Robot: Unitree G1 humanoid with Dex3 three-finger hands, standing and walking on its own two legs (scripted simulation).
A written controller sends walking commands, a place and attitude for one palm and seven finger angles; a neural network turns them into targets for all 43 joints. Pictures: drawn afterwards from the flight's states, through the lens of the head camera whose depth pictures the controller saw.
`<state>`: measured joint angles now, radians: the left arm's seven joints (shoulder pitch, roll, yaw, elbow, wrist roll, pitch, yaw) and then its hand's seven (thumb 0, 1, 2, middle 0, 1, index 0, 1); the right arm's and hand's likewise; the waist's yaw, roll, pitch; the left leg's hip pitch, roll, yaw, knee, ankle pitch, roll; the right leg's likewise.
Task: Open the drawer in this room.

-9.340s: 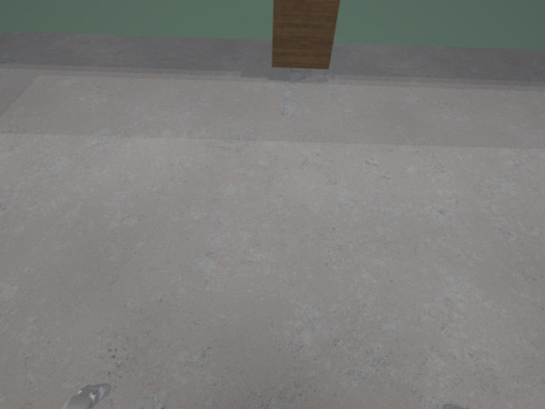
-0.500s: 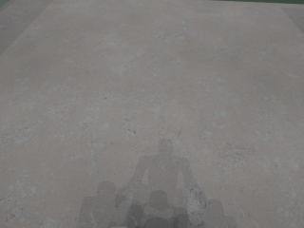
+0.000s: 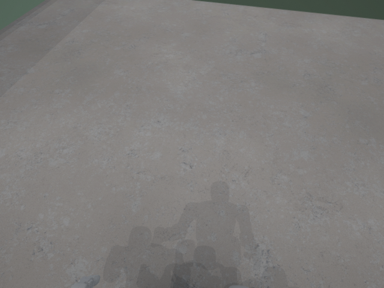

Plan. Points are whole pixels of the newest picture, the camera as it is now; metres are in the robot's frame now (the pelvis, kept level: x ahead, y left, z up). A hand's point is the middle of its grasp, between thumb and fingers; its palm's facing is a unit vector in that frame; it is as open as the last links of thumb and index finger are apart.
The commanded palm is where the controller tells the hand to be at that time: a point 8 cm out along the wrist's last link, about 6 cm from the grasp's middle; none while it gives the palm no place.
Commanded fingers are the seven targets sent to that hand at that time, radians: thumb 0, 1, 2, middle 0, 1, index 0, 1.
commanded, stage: turn or walk to find it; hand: left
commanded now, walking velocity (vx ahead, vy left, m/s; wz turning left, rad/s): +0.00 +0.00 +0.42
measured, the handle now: out of the picture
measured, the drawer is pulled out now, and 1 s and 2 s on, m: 0.00 0.00 0.00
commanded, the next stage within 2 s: none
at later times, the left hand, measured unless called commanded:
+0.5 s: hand out of the picture -0.03 +0.13 -0.15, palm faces +0.28 -0.92 -0.27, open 7.3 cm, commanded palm none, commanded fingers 0.00 0.90 0.90 -0.20 -0.30 -0.20 -0.30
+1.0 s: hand out of the picture -0.12 +0.21 -0.17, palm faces +0.49 -0.85 -0.22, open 7.4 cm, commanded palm none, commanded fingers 0.00 0.90 0.90 -0.20 -0.30 -0.20 -0.30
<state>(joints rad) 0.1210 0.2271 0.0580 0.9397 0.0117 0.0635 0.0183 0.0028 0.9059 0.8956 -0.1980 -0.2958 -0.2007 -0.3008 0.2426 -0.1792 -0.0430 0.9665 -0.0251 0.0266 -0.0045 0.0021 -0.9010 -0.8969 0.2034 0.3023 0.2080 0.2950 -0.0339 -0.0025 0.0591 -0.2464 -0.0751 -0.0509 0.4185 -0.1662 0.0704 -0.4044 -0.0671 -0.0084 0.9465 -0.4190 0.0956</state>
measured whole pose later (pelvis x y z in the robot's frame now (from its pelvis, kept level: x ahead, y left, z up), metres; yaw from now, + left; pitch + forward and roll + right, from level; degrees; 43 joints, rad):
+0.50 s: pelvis -0.03 -0.07 +0.00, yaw +15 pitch -1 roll +2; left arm 0.24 0.15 0.03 0.95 0.01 0.01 0.03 0.00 0.91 0.89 -0.20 -0.30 -0.21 -0.30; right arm 0.27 -0.26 -0.09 1.02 -0.03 0.09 0.01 0.00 -0.91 -0.90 0.20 0.30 0.20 0.29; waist -0.02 0.04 0.06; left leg -0.46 0.03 -0.06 1.12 -0.37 -0.09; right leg -0.17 -0.07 -0.19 0.48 -0.29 -0.05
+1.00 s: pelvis -0.08 -0.01 +0.00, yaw +26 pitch -1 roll -2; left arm 0.19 0.25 0.06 0.97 0.02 0.06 0.01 0.00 0.91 0.90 -0.20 -0.30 -0.20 -0.30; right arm 0.14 -0.18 -0.03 0.94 -0.01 0.02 0.00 0.00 -0.90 -0.90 0.20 0.30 0.21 0.29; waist 0.02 -0.03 0.07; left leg -0.21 -0.04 0.00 0.43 -0.21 0.07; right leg -0.46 -0.10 -0.02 1.09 -0.37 0.10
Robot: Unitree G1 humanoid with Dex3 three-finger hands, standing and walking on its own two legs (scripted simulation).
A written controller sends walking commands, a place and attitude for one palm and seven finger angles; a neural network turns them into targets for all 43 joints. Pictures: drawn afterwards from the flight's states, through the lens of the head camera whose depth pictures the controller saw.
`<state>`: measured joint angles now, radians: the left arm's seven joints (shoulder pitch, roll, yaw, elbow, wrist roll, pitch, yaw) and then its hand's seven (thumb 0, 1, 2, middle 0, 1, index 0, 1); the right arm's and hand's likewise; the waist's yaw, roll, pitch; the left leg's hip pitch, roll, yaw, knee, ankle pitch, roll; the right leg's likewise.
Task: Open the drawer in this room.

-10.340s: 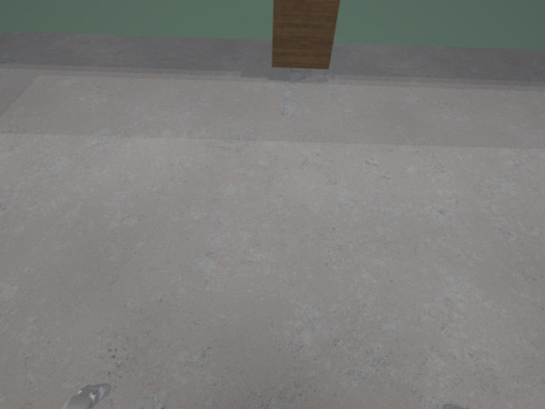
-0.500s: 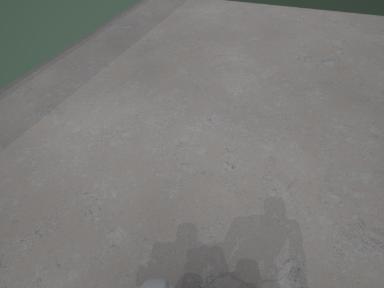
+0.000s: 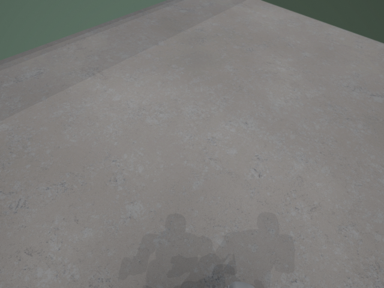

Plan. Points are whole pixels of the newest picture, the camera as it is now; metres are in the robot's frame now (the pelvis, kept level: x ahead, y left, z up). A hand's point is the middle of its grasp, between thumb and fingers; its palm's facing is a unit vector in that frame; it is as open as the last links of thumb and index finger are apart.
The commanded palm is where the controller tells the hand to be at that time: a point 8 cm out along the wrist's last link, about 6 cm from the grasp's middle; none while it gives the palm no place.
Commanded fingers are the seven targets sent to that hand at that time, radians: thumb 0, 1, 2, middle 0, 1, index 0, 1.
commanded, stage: turn or walk to find it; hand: left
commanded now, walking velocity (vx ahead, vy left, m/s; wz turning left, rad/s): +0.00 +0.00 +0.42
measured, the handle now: out of the picture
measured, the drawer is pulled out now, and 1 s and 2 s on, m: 0.00 0.00 0.00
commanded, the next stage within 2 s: none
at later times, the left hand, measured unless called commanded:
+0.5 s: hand out of the picture +0.03 +0.13 -0.14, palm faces +0.22 -0.94 -0.27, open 7.4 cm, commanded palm none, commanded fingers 0.00 0.90 0.90 -0.20 -0.30 -0.20 -0.30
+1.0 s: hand out of the picture -0.16 +0.18 -0.19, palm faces +0.49 -0.84 -0.23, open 7.4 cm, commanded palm none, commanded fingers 0.00 0.90 0.90 -0.20 -0.30 -0.20 -0.30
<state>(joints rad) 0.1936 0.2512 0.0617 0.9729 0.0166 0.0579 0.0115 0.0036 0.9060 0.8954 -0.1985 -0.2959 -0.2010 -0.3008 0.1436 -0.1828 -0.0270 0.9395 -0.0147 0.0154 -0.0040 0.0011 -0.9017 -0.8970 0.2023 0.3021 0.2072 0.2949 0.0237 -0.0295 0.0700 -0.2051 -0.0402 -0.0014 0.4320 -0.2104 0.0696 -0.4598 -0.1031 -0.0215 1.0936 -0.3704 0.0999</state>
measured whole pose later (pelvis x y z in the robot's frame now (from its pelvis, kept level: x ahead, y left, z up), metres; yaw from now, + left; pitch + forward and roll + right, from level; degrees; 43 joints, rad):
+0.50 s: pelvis -0.03 -0.07 +0.00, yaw +14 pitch -1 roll +2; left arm 0.18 0.14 0.02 0.92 0.01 0.02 0.02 0.00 0.90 0.89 -0.20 -0.30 -0.21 -0.30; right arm 0.31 -0.25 -0.10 1.01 -0.03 0.08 0.01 0.01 -0.91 -0.90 0.20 0.30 0.20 0.29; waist -0.06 0.06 0.05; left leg -0.52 -0.02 -0.06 1.16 -0.34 -0.06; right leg -0.17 -0.05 -0.13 0.47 -0.29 -0.04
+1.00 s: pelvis -0.07 -0.01 -0.01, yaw +26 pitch -1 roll -2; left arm 0.25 0.26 0.06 1.01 0.01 0.07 0.01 0.01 0.91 0.90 -0.20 -0.30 -0.20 -0.30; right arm 0.10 -0.20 -0.03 0.93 -0.02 0.02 0.00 0.00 -0.90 -0.90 0.20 0.30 0.20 0.29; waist 0.04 -0.04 0.08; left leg -0.22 -0.01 0.04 0.52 -0.28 0.06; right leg -0.42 -0.10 -0.08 1.07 -0.47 0.08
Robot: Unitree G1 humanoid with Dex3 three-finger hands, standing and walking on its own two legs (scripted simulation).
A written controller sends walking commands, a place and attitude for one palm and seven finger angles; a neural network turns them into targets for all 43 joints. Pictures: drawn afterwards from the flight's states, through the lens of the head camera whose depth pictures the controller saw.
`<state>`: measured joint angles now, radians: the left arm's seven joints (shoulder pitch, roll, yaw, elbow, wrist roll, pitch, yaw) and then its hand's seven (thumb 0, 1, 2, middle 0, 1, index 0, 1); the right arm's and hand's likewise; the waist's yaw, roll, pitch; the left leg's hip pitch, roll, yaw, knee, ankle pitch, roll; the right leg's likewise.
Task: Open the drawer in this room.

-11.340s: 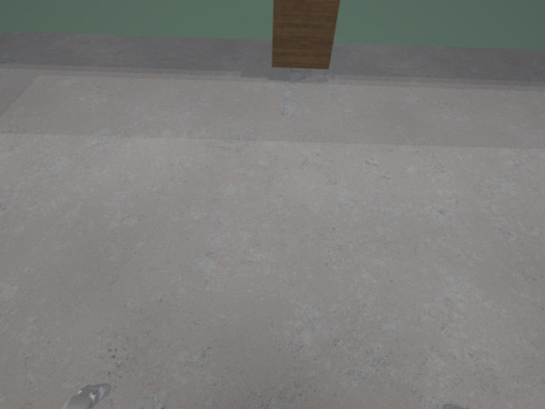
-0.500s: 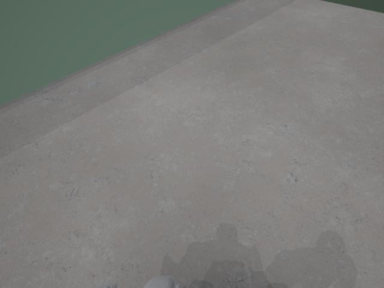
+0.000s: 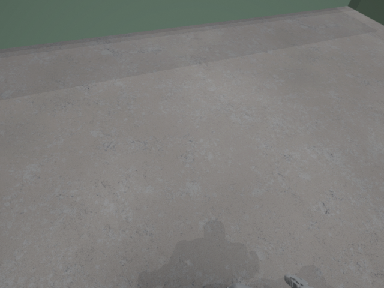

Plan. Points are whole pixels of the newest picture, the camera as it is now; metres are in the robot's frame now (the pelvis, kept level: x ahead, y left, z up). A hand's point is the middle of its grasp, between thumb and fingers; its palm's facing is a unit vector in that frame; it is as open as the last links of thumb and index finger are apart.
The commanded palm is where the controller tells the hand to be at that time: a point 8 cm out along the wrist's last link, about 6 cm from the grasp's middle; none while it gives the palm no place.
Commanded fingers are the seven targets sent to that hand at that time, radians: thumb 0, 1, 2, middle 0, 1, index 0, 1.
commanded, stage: turn or walk to find it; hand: left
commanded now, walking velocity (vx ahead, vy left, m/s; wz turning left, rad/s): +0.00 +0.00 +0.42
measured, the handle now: out of the picture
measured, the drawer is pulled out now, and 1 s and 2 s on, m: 0.00 0.00 0.00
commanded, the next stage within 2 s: none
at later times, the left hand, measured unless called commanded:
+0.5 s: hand out of the picture +0.05 +0.15 -0.14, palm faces +0.19 -0.94 -0.27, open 7.4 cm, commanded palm none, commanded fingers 0.00 0.90 0.90 -0.20 -0.30 -0.20 -0.30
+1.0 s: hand out of the picture -0.17 +0.18 -0.19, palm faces +0.48 -0.84 -0.24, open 7.4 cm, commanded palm none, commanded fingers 0.00 0.90 0.90 -0.20 -0.30 -0.20 -0.30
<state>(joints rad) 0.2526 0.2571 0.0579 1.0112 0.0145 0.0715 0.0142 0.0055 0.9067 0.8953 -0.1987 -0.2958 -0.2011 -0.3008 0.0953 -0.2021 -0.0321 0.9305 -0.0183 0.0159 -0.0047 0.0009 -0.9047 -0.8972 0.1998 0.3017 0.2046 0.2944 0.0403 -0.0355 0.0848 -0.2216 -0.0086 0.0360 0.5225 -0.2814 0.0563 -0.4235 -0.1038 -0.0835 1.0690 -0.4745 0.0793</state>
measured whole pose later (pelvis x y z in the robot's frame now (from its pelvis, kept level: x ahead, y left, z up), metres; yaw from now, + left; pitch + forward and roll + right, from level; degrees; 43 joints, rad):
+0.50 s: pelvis -0.04 -0.05 +0.00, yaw +12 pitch -1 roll +1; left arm 0.12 0.16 0.02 0.90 0.01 0.02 0.02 0.00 0.90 0.90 -0.20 -0.30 -0.20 -0.30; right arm 0.30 -0.23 -0.09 1.01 -0.02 0.07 0.01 0.01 -0.90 -0.90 0.20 0.30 0.20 0.29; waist -0.06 0.06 0.06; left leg -0.45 -0.08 -0.08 0.89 -0.43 -0.02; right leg -0.22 -0.04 -0.08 0.53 -0.30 -0.03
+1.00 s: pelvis -0.09 -0.02 -0.01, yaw +26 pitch -1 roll -1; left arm 0.26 0.27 0.07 1.01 0.02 0.08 0.02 0.00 0.91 0.90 -0.20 -0.30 -0.20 -0.30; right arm 0.13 -0.20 -0.04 0.94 -0.02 0.02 0.00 0.00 -0.91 -0.90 0.20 0.30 0.20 0.29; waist 0.03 -0.05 0.08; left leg -0.25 0.01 0.05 0.57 -0.31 0.03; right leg -0.41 -0.13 -0.10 0.99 -0.50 0.06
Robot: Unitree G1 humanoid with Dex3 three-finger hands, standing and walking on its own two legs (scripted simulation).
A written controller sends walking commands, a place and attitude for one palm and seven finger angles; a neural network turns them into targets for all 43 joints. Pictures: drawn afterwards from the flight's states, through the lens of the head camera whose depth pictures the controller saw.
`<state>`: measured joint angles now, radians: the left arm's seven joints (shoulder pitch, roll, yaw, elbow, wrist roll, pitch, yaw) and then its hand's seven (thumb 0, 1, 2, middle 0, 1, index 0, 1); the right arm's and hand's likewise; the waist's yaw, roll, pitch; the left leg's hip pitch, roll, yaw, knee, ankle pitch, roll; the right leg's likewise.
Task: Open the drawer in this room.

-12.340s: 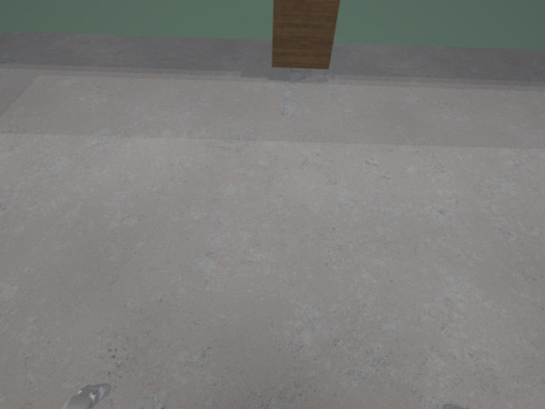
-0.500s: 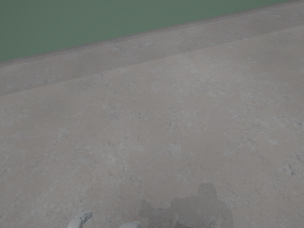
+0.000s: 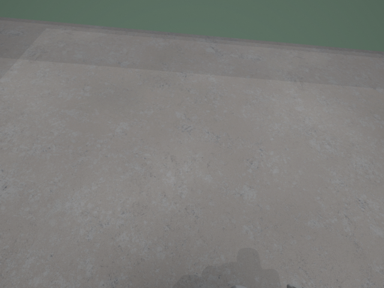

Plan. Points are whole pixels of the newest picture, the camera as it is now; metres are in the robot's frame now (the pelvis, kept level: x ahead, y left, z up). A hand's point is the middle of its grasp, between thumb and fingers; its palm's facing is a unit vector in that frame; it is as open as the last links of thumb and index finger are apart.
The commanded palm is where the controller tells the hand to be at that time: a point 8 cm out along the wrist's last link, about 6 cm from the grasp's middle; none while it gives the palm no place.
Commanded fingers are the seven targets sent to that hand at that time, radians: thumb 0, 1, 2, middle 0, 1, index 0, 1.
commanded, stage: turn or walk to find it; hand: left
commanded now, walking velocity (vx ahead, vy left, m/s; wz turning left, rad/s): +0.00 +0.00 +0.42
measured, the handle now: out of the picture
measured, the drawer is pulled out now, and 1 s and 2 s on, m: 0.00 0.00 0.00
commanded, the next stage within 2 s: none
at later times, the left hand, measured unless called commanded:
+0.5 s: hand out of the picture +0.04 +0.16 -0.13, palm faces +0.21 -0.94 -0.28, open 7.4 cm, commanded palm none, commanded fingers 0.00 0.90 0.90 -0.20 -0.30 -0.20 -0.30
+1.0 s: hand out of the picture -0.13 +0.19 -0.18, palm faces +0.48 -0.85 -0.24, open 7.4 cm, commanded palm none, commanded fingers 0.00 0.90 0.90 -0.20 -0.30 -0.20 -0.30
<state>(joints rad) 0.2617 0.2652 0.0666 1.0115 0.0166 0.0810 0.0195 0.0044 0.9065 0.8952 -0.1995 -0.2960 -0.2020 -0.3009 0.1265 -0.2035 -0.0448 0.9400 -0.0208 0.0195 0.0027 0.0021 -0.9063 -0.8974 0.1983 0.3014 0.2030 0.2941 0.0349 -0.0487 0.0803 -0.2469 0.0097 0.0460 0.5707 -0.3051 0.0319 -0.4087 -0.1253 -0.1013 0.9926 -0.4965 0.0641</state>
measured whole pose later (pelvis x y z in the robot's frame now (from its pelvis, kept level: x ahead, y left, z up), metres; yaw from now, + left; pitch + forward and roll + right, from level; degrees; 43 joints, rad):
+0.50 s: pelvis -0.03 -0.05 +0.01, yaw +13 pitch -1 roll +2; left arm 0.16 0.16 0.03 0.91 0.01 0.02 0.02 0.00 0.90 0.89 -0.20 -0.30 -0.20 -0.30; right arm 0.26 -0.24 -0.09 0.99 -0.02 0.08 0.01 0.01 -0.90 -0.90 0.20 0.30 0.20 0.29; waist -0.04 0.06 0.06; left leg -0.49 -0.06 -0.06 1.03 -0.42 -0.03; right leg -0.22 -0.06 -0.10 0.53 -0.30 -0.03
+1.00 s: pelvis -0.06 -0.01 +0.00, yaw +26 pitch -1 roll -1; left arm 0.24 0.26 0.06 1.01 0.01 0.08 0.02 0.00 0.91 0.90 -0.20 -0.30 -0.20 -0.30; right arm 0.13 -0.20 -0.04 0.95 -0.02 0.02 0.00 0.00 -0.91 -0.90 0.20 0.30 0.20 0.29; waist 0.03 -0.04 0.08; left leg -0.23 0.01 0.04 0.55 -0.30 0.03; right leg -0.41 -0.12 -0.10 1.02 -0.50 0.07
